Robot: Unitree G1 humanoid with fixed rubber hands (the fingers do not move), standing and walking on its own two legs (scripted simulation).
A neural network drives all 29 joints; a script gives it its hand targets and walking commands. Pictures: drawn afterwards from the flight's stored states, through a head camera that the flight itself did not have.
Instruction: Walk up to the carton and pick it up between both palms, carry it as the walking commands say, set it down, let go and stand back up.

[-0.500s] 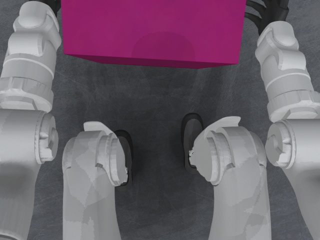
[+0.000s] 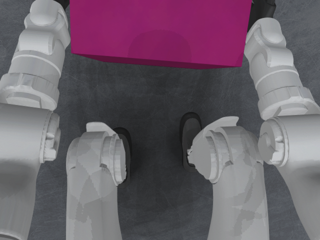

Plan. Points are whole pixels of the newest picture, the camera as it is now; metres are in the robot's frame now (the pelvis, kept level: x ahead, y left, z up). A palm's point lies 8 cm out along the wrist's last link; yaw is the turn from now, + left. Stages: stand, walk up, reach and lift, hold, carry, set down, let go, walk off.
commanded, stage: reach and lift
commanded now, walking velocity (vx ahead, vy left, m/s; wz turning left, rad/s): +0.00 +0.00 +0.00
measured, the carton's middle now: (157, 30) +0.51 -0.02 -0.25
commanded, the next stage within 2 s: none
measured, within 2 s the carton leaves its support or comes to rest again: leaves its support in 0.60 s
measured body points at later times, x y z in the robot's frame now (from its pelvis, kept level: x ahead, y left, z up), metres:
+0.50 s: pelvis -0.01 +0.00 -0.01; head +0.35 +0.01 +0.25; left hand +0.56 +0.17 -0.18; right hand +0.53 -0.21 -0.17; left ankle +0.10 +0.11 -0.35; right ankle +0.14 -0.13 -0.35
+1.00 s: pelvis +0.00 +0.00 +0.02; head +0.33 +0.01 +0.32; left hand +0.56 +0.17 -0.11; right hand +0.52 -0.21 -0.11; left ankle +0.10 +0.11 -0.35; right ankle +0.14 -0.13 -0.35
